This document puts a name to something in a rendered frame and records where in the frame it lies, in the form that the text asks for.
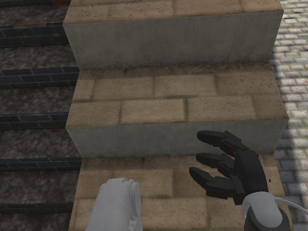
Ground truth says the robot right forearm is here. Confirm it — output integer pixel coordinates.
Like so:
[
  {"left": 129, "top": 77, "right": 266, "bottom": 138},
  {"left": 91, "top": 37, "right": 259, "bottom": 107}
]
[{"left": 241, "top": 192, "right": 291, "bottom": 231}]

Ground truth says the right robot hand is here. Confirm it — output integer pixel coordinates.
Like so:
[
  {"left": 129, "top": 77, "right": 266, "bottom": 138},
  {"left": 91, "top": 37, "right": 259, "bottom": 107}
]
[{"left": 189, "top": 130, "right": 270, "bottom": 205}]

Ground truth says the left robot thigh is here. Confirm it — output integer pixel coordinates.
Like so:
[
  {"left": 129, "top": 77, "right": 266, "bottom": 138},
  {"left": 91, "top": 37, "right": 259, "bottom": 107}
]
[{"left": 85, "top": 177, "right": 141, "bottom": 231}]

